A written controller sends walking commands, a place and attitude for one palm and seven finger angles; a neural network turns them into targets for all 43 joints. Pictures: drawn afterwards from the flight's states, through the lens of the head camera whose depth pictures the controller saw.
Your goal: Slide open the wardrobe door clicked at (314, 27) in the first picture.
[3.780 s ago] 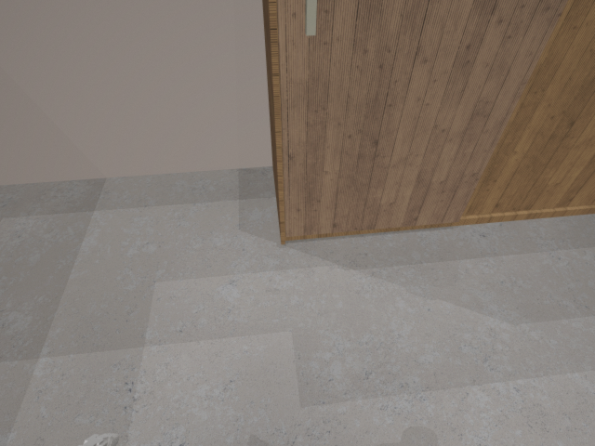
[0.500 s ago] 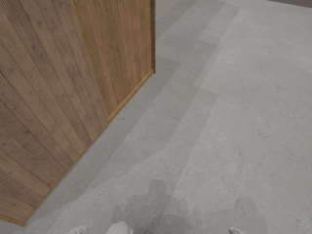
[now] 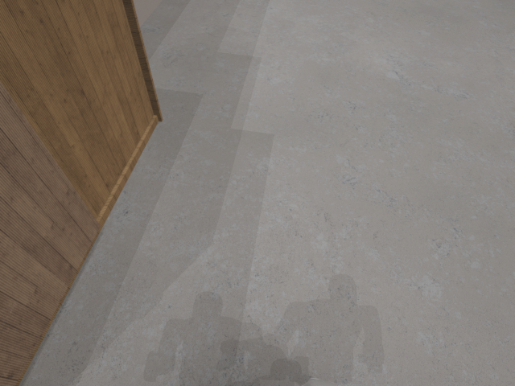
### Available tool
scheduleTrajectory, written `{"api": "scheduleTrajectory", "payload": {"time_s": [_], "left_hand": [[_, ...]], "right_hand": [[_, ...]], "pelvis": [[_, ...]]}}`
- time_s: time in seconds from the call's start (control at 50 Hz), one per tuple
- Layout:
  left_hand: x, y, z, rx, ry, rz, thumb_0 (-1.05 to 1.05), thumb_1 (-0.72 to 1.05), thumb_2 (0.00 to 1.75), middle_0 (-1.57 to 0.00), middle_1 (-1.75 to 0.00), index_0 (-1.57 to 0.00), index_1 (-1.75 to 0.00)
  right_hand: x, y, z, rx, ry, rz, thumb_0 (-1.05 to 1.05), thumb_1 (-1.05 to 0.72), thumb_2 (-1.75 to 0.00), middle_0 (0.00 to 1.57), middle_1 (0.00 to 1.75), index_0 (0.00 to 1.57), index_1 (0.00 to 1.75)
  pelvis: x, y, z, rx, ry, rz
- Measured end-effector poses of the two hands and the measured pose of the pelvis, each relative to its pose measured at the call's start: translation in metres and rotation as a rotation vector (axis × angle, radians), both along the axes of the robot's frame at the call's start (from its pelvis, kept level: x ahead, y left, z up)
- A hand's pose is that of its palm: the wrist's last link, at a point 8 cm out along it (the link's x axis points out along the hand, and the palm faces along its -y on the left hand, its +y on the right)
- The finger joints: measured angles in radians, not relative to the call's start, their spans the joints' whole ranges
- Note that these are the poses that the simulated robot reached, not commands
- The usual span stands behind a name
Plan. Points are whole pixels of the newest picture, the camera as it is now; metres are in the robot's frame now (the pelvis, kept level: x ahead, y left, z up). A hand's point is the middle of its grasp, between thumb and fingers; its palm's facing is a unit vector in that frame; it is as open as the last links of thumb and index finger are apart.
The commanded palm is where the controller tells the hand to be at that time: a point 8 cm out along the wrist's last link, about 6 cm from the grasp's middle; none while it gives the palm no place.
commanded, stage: walk to a spot facing it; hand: left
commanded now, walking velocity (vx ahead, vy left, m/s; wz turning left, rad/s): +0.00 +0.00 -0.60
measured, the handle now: out of the picture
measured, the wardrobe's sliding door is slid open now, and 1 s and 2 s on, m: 0.00 0.00 0.00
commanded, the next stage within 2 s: turn to face it in 0.64 s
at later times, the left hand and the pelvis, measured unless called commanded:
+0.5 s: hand (170, 375) +0.15 +0.16 -0.17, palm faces -0.21 -0.96 -0.20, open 7.3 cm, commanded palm none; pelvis +0.05 -0.02 +0.00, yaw -16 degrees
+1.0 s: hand (247, 288) +0.32 +0.04 -0.16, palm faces -0.47 -0.86 -0.20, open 7.3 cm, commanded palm none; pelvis +0.13 -0.06 -0.01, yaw -25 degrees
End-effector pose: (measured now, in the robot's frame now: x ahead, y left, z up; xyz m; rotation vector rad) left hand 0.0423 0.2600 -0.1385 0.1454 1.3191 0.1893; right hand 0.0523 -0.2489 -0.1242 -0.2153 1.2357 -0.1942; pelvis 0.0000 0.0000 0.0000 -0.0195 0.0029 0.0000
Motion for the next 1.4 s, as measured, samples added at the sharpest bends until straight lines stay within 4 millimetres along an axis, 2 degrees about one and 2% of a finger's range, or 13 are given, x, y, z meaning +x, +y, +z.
{"api": "scheduleTrajectory", "payload": {"time_s": [0.1, 0.18, 0.36, 0.54, 0.6, 0.7, 0.8, 0.9, 1.0, 1.08, 1.16, 1.3, 1.4], "left_hand": [[0.066, -0.032, 0.001, 0.044, -0.117, -0.140, 0.00, 0.91, 0.90, -0.20, -0.30, -0.20, -0.30], [0.094, -0.052, 0.014, 0.062, -0.190, -0.185, 0.00, 0.91, 0.90, -0.20, -0.30, -0.20, -0.30], [0.111, -0.072, 0.023, 0.019, -0.177, -0.277, 0.00, 0.91, 0.90, -0.20, -0.30, -0.21, -0.30], [0.121, -0.040, -0.008, -0.024, -0.063, -0.295, 0.00, 0.91, 0.90, -0.20, -0.30, -0.21, -0.30], [0.136, -0.033, -0.013, -0.025, -0.011, -0.334, 0.00, 0.91, 0.90, -0.20, -0.30, -0.21, -0.30], [0.178, -0.040, -0.005, -0.036, -0.001, -0.403, 0.00, 0.91, 0.90, -0.20, -0.30, -0.20, -0.30], [0.226, -0.070, -0.001, -0.036, -0.022, -0.491, 0.00, 0.91, 0.90, -0.20, -0.30, -0.20, -0.30], [0.271, -0.124, 0.000, -0.036, -0.092, -0.582, 0.00, 0.91, 0.90, -0.19, -0.30, -0.20, -0.30], [0.292, -0.173, 0.004, -0.058, -0.198, -0.596, 0.00, 0.91, 0.90, -0.20, -0.30, -0.20, -0.30], [0.286, -0.181, 0.010, -0.080, -0.227, -0.538, 0.00, 0.91, 0.90, -0.20, -0.30, -0.20, -0.30], [0.274, -0.165, 0.009, -0.080, -0.220, -0.459, -0.01, 0.91, 0.90, -0.20, -0.30, -0.21, -0.30], [0.257, -0.095, -0.020, -0.055, -0.190, -0.317, -0.01, 0.91, 0.90, -0.20, -0.30, -0.21, -0.30], [0.234, -0.048, -0.022, -0.001, -0.114, -0.243, 0.00, 0.92, 0.90, -0.20, -0.30, -0.20, -0.30]], "right_hand": [[-0.049, -0.035, -0.029, 0.027, 0.090, -0.123, 0.00, -0.91, -0.89, 0.20, 0.30, 0.20, 0.30], [-0.064, -0.050, -0.030, 0.021, 0.135, -0.172, 0.01, -0.91, -0.89, 0.19, 0.30, 0.20, 0.30], [-0.028, -0.053, -0.006, 0.030, -0.025, -0.215, 0.01, -0.91, -0.89, 0.19, 0.30, 0.20, 0.30], [0.029, -0.035, 0.011, -0.044, -0.174, -0.236, 0.01, -0.91, -0.89, 0.20, 0.30, 0.20, 0.30], [0.026, -0.024, 0.015, -0.058, -0.172, -0.274, 0.00, -0.91, -0.89, 0.20, 0.30, 0.20, 0.30], [-0.001, -0.002, 0.017, -0.034, -0.068, -0.378, 0.00, -0.91, -0.89, 0.20, 0.30, 0.20, 0.30], [-0.035, 0.017, 0.008, 0.019, 0.045, -0.497, 0.00, -0.91, -0.89, 0.20, 0.30, 0.20, 0.30], [-0.070, 0.033, -0.009, 0.102, 0.174, -0.593, 0.00, -0.91, -0.89, 0.20, 0.30, 0.20, 0.30], [-0.086, 0.037, -0.028, 0.193, 0.286, -0.620, 0.00, -0.91, -0.89, 0.20, 0.30, 0.20, 0.30], [-0.064, 0.023, -0.027, 0.200, 0.276, -0.571, 0.01, -0.91, -0.89, 0.19, 0.30, 0.20, 0.30], [-0.024, 0.000, -0.025, 0.161, 0.186, -0.498, 0.01, -0.91, -0.89, 0.19, 0.30, 0.20, 0.30], [0.055, -0.030, -0.018, 0.022, 0.013, -0.329, 0.00, -0.91, -0.89, 0.19, 0.30, 0.20, 0.30], [0.085, -0.035, -0.003, -0.038, -0.037, -0.247, 0.00, -0.91, -0.89, 0.19, 0.30, 0.20, 0.30]], "pelvis": [[0.004, -0.024, -0.017, 0.016, 0.010, -0.066], [0.004, -0.033, -0.012, 0.017, -0.001, -0.100], [0.019, -0.036, 0.002, 0.029, -0.003, -0.200], [0.060, -0.010, -0.008, 0.007, 0.003, -0.309], [0.073, -0.005, -0.006, 0.003, -0.004, -0.362], [0.094, -0.006, 0.005, -0.009, -0.003, -0.429], [0.109, -0.014, 0.007, -0.013, -0.001, -0.482], [0.122, -0.034, 0.000, 0.006, -0.001, -0.489], [0.132, -0.055, -0.009, 0.014, -0.008, -0.435], [0.134, -0.058, -0.004, 0.026, -0.019, -0.387], [0.135, -0.053, -0.003, 0.023, -0.018, -0.337], [0.141, -0.028, -0.021, -0.013, -0.005, -0.247], [0.139, -0.019, -0.017, -0.009, 0.004, -0.205]]}}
